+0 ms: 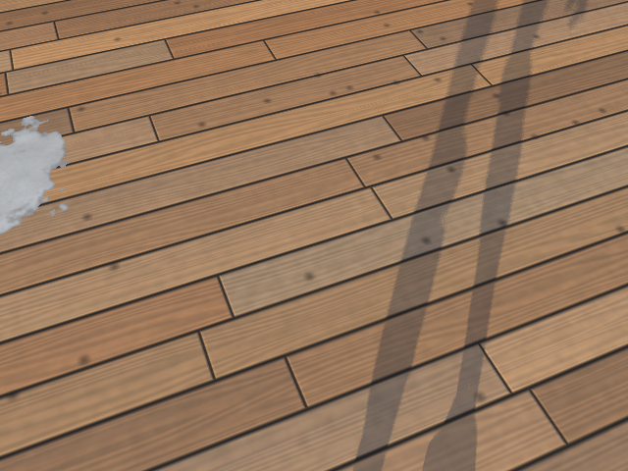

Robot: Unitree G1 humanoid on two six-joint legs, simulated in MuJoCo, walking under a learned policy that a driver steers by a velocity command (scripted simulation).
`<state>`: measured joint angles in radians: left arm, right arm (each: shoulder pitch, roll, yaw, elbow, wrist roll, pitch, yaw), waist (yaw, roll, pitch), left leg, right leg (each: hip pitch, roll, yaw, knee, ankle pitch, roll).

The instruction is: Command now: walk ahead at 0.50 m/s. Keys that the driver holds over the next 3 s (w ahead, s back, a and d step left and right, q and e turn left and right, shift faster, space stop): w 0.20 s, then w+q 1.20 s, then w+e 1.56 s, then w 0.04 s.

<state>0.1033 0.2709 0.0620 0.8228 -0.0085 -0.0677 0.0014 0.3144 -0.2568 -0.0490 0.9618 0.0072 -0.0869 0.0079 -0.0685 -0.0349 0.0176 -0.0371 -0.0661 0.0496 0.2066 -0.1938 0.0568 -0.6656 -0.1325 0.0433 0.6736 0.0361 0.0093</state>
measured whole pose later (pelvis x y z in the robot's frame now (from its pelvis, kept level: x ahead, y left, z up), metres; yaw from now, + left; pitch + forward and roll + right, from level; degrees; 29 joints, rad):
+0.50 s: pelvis +0.29 -0.06 +0.00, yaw +7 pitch +1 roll -2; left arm 0.30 0.24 0.06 0.94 0.02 -0.10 0.00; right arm 0.16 -0.29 -0.07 0.90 0.02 -0.05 0.01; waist 0.04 0.04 0.01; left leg -0.70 0.11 -0.08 0.85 -0.01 0.02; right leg -0.02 0.05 -0.16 0.21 -0.21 -0.05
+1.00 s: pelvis +0.57 +0.04 +0.00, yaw +24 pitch +2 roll +0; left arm 0.05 0.29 0.06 0.78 0.01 -0.10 0.01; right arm 0.31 -0.26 -0.08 0.80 0.02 -0.05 0.00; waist -0.05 -0.02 0.04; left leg -0.17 -0.12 -0.10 0.34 -0.19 0.10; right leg -0.65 -0.10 0.09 0.78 -0.11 0.06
